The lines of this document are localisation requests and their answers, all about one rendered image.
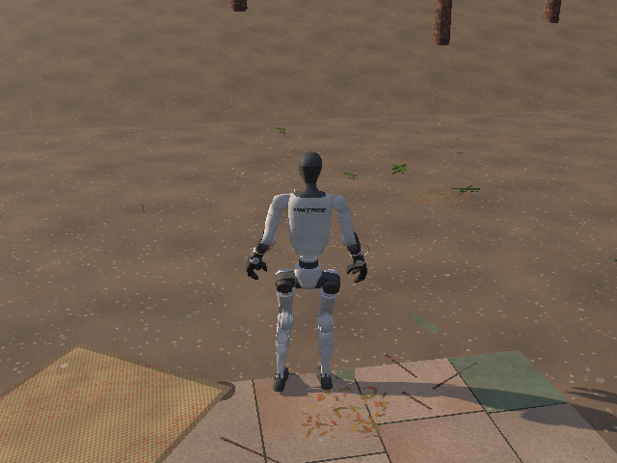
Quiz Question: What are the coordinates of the robot right forearm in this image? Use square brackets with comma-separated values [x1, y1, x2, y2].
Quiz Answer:
[347, 232, 365, 266]

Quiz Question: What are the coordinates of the robot left shin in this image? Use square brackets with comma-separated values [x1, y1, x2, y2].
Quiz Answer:
[276, 313, 291, 379]

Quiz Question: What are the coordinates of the robot left hand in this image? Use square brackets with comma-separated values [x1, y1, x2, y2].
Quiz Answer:
[246, 257, 267, 280]

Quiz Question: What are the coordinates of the left robot upper arm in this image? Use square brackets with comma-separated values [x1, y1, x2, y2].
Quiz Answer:
[260, 194, 290, 246]

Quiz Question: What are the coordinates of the robot head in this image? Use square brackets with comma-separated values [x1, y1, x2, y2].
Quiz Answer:
[293, 151, 326, 198]

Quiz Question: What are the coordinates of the right robot upper arm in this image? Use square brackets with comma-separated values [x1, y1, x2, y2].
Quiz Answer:
[330, 194, 357, 246]

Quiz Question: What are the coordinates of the robot left forearm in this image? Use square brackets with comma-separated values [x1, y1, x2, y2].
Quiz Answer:
[250, 231, 270, 264]

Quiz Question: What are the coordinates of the robot right hand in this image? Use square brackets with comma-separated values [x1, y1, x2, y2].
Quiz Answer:
[346, 263, 367, 283]

